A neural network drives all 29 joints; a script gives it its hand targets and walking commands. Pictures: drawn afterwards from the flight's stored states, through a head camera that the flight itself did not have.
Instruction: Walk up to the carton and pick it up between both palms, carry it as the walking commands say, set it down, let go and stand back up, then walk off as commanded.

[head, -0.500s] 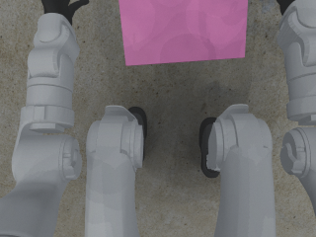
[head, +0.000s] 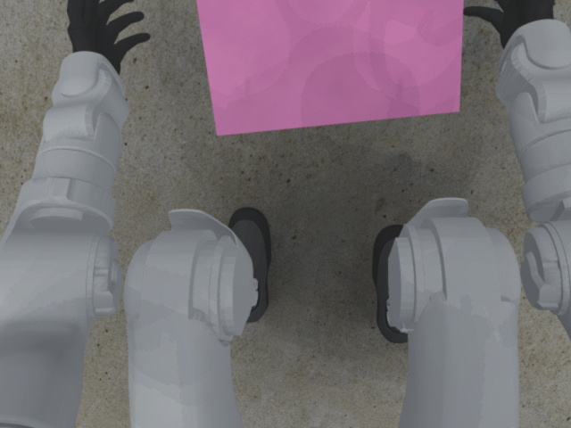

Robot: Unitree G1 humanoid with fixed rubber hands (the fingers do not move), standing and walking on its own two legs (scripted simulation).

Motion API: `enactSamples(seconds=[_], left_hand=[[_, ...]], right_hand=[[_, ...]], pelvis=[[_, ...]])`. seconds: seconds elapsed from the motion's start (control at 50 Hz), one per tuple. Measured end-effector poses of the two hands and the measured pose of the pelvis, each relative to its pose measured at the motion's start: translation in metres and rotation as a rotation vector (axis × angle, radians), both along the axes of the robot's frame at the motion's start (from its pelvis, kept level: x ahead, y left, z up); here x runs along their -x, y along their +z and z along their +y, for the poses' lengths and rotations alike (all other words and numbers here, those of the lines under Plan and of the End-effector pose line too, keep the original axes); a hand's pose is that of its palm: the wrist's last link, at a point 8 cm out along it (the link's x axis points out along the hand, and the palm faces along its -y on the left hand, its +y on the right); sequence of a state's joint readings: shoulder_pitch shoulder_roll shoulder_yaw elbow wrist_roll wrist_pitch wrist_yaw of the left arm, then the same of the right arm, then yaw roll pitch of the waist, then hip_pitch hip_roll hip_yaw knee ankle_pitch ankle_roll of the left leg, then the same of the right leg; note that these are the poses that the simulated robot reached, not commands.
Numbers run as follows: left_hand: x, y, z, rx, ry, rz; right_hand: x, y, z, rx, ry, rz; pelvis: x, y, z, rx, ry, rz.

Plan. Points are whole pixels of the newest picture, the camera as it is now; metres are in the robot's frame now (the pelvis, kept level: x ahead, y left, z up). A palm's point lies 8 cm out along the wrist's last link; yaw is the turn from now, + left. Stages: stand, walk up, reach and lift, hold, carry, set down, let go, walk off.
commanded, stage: reach and lift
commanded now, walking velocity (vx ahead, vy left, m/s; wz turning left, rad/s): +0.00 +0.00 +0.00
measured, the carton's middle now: (326, 42) +0.50 -0.01 -0.24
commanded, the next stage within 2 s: none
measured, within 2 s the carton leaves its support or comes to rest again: leaves its support in 1.68 s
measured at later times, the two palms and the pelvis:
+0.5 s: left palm (122, 26) +0.51 +0.20 -0.17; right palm (519, 8) +0.50 -0.20 -0.19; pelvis +0.00 +0.00 +0.01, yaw +0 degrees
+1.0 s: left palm (161, 9) +0.53 +0.16 -0.17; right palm (497, 0) +0.51 -0.17 -0.19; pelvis +0.01 +0.00 +0.01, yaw -1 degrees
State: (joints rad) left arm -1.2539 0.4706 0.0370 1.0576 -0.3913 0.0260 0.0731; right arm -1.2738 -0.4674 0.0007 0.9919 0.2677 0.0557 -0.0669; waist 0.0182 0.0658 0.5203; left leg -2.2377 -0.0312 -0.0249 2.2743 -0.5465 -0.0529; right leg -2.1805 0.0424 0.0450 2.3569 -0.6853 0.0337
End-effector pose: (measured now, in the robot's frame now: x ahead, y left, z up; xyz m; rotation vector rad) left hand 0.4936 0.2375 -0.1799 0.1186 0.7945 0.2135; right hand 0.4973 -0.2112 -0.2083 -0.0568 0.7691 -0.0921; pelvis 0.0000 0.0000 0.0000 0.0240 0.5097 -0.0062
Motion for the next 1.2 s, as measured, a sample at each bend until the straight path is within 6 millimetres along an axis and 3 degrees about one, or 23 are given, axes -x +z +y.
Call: enactSamples(seconds=[0.26,0.86,1.2], left_hand=[[-0.011,0.010,-0.014,0.027,0.006,-0.007],[-0.034,0.009,-0.080,0.090,-0.075,-0.009],[-0.032,0.010,-0.083,0.077,-0.027,-0.003]], right_hand=[[-0.002,0.013,0.004,-0.014,-0.009,-0.001],[-0.015,0.023,0.036,-0.012,0.020,-0.015],[-0.015,0.024,0.037,-0.011,-0.002,0.010]], pelvis=[[-0.003,-0.002,0.002,0.004,0.002,0.057],[-0.008,0.013,0.005,0.013,-0.007,0.169],[-0.003,0.005,0.002,0.012,-0.017,0.108]])
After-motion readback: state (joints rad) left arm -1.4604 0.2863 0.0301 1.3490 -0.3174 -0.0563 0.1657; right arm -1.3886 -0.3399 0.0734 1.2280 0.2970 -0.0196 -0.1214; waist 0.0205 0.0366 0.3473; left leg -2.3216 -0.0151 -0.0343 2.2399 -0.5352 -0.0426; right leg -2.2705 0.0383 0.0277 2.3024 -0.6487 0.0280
